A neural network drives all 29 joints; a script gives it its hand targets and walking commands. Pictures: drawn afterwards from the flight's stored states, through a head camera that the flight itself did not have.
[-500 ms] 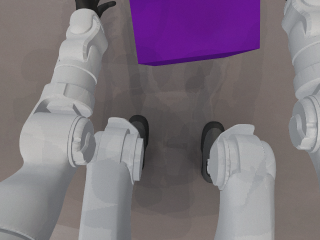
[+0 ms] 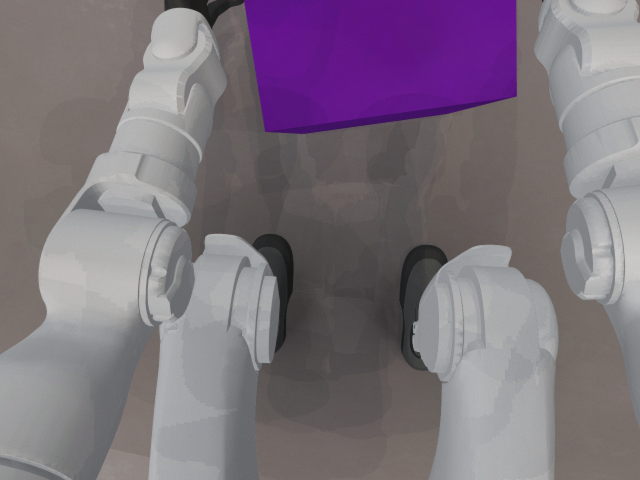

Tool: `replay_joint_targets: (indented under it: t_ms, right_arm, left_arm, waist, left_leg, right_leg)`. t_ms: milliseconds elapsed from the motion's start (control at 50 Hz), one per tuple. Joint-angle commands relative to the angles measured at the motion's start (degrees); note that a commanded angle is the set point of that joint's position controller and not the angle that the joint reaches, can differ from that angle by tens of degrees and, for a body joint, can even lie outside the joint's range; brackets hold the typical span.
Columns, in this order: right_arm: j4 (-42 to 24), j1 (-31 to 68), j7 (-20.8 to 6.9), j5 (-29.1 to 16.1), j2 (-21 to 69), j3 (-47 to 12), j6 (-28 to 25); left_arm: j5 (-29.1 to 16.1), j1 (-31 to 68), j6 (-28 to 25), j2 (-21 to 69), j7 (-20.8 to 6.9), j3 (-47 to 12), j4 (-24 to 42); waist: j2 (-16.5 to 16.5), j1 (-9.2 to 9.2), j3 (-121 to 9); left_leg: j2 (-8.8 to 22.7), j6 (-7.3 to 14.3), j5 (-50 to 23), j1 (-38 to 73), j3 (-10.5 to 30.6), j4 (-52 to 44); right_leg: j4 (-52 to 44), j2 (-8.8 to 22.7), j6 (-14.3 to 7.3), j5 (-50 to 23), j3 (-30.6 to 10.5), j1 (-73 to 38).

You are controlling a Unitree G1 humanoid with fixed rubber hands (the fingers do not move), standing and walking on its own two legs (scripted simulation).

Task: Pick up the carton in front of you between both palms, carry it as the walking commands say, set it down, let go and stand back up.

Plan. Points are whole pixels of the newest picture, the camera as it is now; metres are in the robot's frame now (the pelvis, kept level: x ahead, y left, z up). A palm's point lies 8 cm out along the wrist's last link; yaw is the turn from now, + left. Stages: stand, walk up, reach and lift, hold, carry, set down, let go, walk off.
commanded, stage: reach and lift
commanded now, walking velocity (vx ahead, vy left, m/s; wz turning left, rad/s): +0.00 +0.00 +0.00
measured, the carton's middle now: (369, 25) +0.53 -0.03 -0.25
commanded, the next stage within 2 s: none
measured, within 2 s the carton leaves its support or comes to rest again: leaves its support in 0.34 s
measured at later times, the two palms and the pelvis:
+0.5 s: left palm out of the picture +0.54 +0.12 -0.13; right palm out of the picture +0.54 -0.18 -0.15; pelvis +0.01 +0.00 -0.01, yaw -1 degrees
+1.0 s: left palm out of the picture +0.50 +0.12 +0.06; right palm out of the picture +0.49 -0.18 +0.06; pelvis +0.00 +0.01 +0.12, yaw -3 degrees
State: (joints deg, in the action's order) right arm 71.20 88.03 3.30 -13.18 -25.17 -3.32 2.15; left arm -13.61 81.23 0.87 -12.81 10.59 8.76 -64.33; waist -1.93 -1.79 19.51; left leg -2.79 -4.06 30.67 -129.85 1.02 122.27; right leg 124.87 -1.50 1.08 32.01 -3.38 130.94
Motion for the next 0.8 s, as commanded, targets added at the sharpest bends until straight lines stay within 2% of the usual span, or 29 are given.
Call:
replay_joint_targets:
  t_ms: [0, 60, 100, 120, 180, 240, 260, 280, 340, 360, 380, 400, 420, 440, 460, 500, 520, 540, 560, 580, 600, 620, 640, 660, 700, 720, 740, 760, 780]
  right_arm:
    - [-5.1, 17.6, 0.1, 0.5, -0.3, 0.1, -1.5]
    - [-5.5, 18.6, 0.1, 2.1, 3.3, -0.7, -1.5]
    - [-4.8, 23.2, -2.6, 3.0, 17.9, -3.4, -0.7]
    - [-5.5, 27.5, -5.1, 2.1, 30.0, -5.0, 0.1]
    - [-6.1, 26.0, -10.4, 7.0, 47.7, -2.6, 2.2]
    - [-8.4, 24.2, -13.3, 8.0, 54.6, -0.9, 3.9]
    - [-10.5, 25.3, -13.9, 9.4, 54.9, -0.1, 4.4]
    - [-11.8, 23.6, -14.5, 8.8, 56.9, 0.0, 4.8]
    - [-17.4, 24.1, -15.4, 7.1, 62.1, -3.4, 6.1]
    - [-22.2, 26.0, -15.1, 6.5, 63.8, -4.8, 6.2]
    - [-24.3, 24.8, -15.0, 5.2, 64.9, -6.5, 6.6]
    - [-28.3, 28.4, -14.7, 4.6, 64.3, -7.4, 6.8]
    - [-31.0, 26.9, -14.6, 3.5, 67.0, -9.5, 7.3]
    - [-33.9, 27.5, -13.7, 3.8, 66.4, -10.3, 7.7]
    - [-35.2, 26.4, -13.4, 4.3, 69.5, -10.5, 8.6]
    - [-34.4, 22.7, -12.9, 5.7, 71.6, -10.5, 10.7]
    - [-38.7, 22.9, -12.9, 4.9, 74.1, -11.5, 11.0]
    - [-38.4, 21.5, -12.7, 5.8, 74.4, -11.2, 12.0]
    - [-34.7, 20.1, -12.7, 6.4, 75.8, -11.4, 13.3]
    - [-35.2, 18.8, -12.8, 6.8, 78.4, -10.6, 13.8]
    - [-31.9, 15.3, -12.9, 8.1, 79.9, -8.7, 15.1]
    - [-30.1, 14.6, -13.4, 9.2, 78.4, -6.8, 15.3]
    - [-27.2, 14.0, -14.1, 10.5, 80.9, -5.8, 15.9]
    - [-25.0, 12.4, -14.3, 13.8, 78.3, -1.9, 16.3]
    - [-21.7, 12.0, -15.0, 17.0, 77.0, 3.2, 16.4]
    - [-21.7, 14.8, -15.3, 17.3, 76.8, 2.8, 16.5]
    - [-18.6, 12.0, -15.4, 19.1, 77.5, 6.1, 17.0]
    - [-19.7, 12.9, -15.5, 19.9, 76.3, 7.7, 16.6]
    - [-16.6, 11.5, -15.8, 21.3, 76.5, 8.5, 17.2]
  left_arm:
    - [-0.5, 14.3, -1.4, 0.3, 0.0, -2.2, 6.0]
    - [2.4, 15.4, -1.8, 2.9, 0.1, 0.9, 6.4]
    - [3.0, 21.7, -0.7, 16.4, -2.9, -2.2, 4.7]
    - [3.7, 26.2, -0.1, 27.3, -5.4, -4.1, 5.4]
    - [5.8, 33.0, 2.3, 42.6, -11.5, -6.1, 8.6]
    - [6.5, 35.1, 4.4, 49.7, -14.8, -6.7, 13.7]
    - [6.3, 34.0, 5.4, 52.7, -15.8, -6.3, 13.4]
    - [6.5, 32.9, 6.1, 54.6, -16.2, -7.0, 14.4]
    - [3.7, 33.5, 6.9, 58.5, -15.8, -9.8, 19.1]
    - [3.4, 34.6, 7.1, 59.7, -16.0, -9.7, 20.6]
    - [2.8, 32.0, 8.0, 61.0, -15.9, -11.1, 19.8]
    - [2.5, 32.1, 8.4, 63.3, -16.0, -12.3, 21.8]
    - [2.7, 32.1, 8.5, 62.7, -15.9, -13.6, 24.4]
    - [2.3, 31.3, 9.4, 64.7, -15.3, -14.1, 24.1]
    - [2.5, 30.5, 9.9, 64.2, -15.3, -14.9, 25.3]
    - [2.5, 31.2, 10.6, 67.0, -15.2, -17.2, 30.4]
    - [2.4, 35.4, 11.0, 66.2, -15.3, -20.3, 36.5]
    - [3.3, 32.1, 12.1, 67.3, -15.1, -19.6, 35.0]
    - [3.8, 31.5, 12.8, 66.8, -15.1, -18.6, 33.6]
    - [5.5, 31.6, 13.3, 66.2, -15.3, -19.7, 35.4]
    - [6.6, 28.2, 14.4, 68.1, -15.4, -16.6, 31.6]
    - [8.5, 25.8, 15.3, 69.7, -15.6, -16.0, 29.4]
    - [11.3, 26.6, 15.7, 67.8, -16.1, -12.4, 27.6]
    - [12.7, 24.7, 16.6, 69.3, -16.2, -11.4, 25.7]
    - [15.8, 22.4, 17.5, 70.8, -16.9, -6.5, 21.5]
    - [16.6, 24.3, 17.1, 67.7, -17.2, -5.2, 22.6]
    - [18.1, 23.4, 17.8, 67.9, -17.2, -3.7, 20.5]
    - [18.6, 22.5, 18.3, 69.2, -17.4, -2.3, 18.4]
    - [19.3, 21.0, 18.2, 69.7, -17.6, -0.9, 18.5]
  waist:
    - [6.0, 1.2, -67.4]
    - [4.6, -0.5, -65.9]
    - [4.6, 1.24, -63.4]
    - [4.5, -0.54, -61.8]
    - [5.2, 2.44, -59.9]
    - [3.2, 1.8, -61.1]
    - [4.2, 4.23, -61.5]
    - [1.6, 2.21, -62.6]
    - [3.7, 3.54, -73.3]
    - [6.4, 3.24, -78.9]
    - [5.8, 1.72, -82.5]
    - [6.9, 2.44, -84.9]
    - [6.5, 0.23, -91.4]
    - [8.3, 2.2, -98.4]
    - [8.0, 1.14, -98.7]
    - [8.8, 2.06, -101.6]
    - [7.8, 1.96, -103.6]
    - [6.8, 1.81, -104.6]
    - [11.1, 1.82, -101.0]
    - [7.4, 0.07, -101.4]
    - [10.1, 1.04, -96.3]
    - [5.0, -0.37, -88.2]
    - [7.7, -1.63, -86.6]
    - [5.1, 0.97, -81.9]
    - [3.7, 0.23, -73.0]
    - [6.9, 0.3, -76.8]
    - [4.1, 0.05, -73.2]
    - [3.5, 2.24, -72.6]
    - [5.0, 1.6, -74.4]
  left_leg:
    - [-1.5, 0.0, -16.0, 32.4, -4.5, -7.9]
    - [-2.2, 0.1, -17.1, 33.8, -5.3, -6.5]
    - [-3.4, 0.5, -13.8, 32.2, -4.9, -6.8]
    - [-4.3, 0.5, -12.7, 31.7, -5.4, -7.2]
    - [-5.4, 0.8, -10.7, 28.3, -6.4, -5.0]
    - [-6.0, 1.2, -13.2, 27.1, -7.3, -4.6]
    - [-5.9, 1.3, -14.3, 26.1, -6.2, -4.0]
    - [-6.1, 1.2, -15.8, 27.1, -7.0, -4.0]
    - [-6.1, 1.3, -20.8, 32.0, -6.6, -3.4]
    - [-6.5, 1.4, -23.1, 31.1, -7.2, -3.7]
    - [-6.7, 1.0, -23.8, 32.5, -8.6, -3.6]
    - [-6.8, 1.4, -26.2, 33.1, -7.7, -3.9]
    - [-6.7, 1.1, -27.1, 34.4, -8.4, -4.1]
    - [-6.7, 1.0, -26.0, 36.8, -8.6, -4.1]
    - [-7.2, 1.2, -26.3, 36.2, -8.7, -5.4]
    - [-7.4, 1.1, -23.5, 35.3, -8.8, -7.7]
    - [-7.5, 1.3, -23.8, 35.8, -8.7, -8.2]
    - [-7.8, 1.3, -22.7, 36.7, -9.3, -9.1]
    - [-7.4, 1.7, -19.4, 35.6, -8.2, -10.8]
    - [-7.5, 1.4, -19.2, 36.0, -9.3, -11.5]
    - [-7.7, 1.7, -14.6, 35.9, -9.0, -13.9]
    - [-7.6, 1.4, -11.8, 34.8, -8.5, -16.5]
    - [-7.6, 2.0, -8.6, 34.1, -8.5, -17.1]
    - [-7.8, 1.8, -5.5, 33.8, -7.8, -19.2]
    - [-7.7, 2.2, -2.6, 32.1, -7.4, -22.6]
    - [-7.8, 2.3, -1.9, 31.3, -7.3, -22.6]
    - [-7.9, 2.2, -0.8, 31.7, -7.6, -24.8]
    - [-7.7, 2.3, -0.5, 31.5, -6.9, -24.9]
    - [-8.0, 2.2, -0.6, 33.6, -7.1, -26.8]
  right_leg:
    - [-10.4, 0.2, -0.2, -16.7, 3.0, -36.0]
    - [-11.3, -0.3, -0.3, -15.6, 2.3, -32.6]
    - [-11.4, -1.4, -1.1, -13.3, 2.3, -31.8]
    - [-11.7, -2.2, -1.2, -12.6, 2.5, -32.1]
    - [-10.7, -3.5, -1.6, -11.6, 3.3, -30.9]
    - [-9.3, -4.1, -1.8, -15.6, 3.9, -31.4]
    - [-8.2, -4.1, -1.9, -17.2, 4.7, -31.3]
    - [-7.8, -4.3, -2.3, -18.2, 4.4, -30.6]
    - [-7.2, -4.1, -1.8, -23.0, 5.4, -36.2]
    - [-7.5, -4.7, -1.7, -27.3, 5.3, -41.0]
    - [-7.9, -4.7, -1.3, -28.5, 5.7, -44.6]
    - [-8.0, -4.9, -0.8, -31.3, 5.9, -44.7]
    - [-8.0, -4.8, -0.7, -33.3, 5.6, -49.1]
    - [-8.8, -5.0, 0.1, -33.1, 6.3, -53.8]
    - [-9.2, -5.4, 0.0, -33.3, 6.6, -52.6]
    - [-11.1, -5.9, 0.0, -31.1, 7.1, -55.3]
    - [-11.5, -6.6, 0.1, -32.1, 6.8, -55.3]
    - [-13.2, -6.5, 0.3, -30.2, 6.4, -55.7]
    - [-14.4, -6.5, 0.8, -26.8, 7.5, -53.9]
    - [-15.3, -6.9, 0.8, -26.3, 6.8, -54.1]
    - [-18.4, -7.4, 1.1, -20.1, 7.6, -50.9]
    - [-19.2, -7.4, 0.4, -15.8, 7.8, -44.2]
    - [-21.3, -7.3, 0.6, -11.7, 7.1, -43.3]
    - [-22.5, -7.5, 0.1, -7.7, 7.9, -39.4]
    - [-25.5, -7.4, -0.7, -3.8, 8.0, -34.7]
    - [-26.5, -7.2, -0.3, -3.3, 7.8, -37.9]
    - [-27.8, -7.4, -1.1, -2.6, 7.3, -37.4]
    - [-28.6, -7.3, -1.4, -2.5, 7.0, -36.9]
    - [-30.0, -7.2, -0.8, -2.5, 7.8, -39.0]
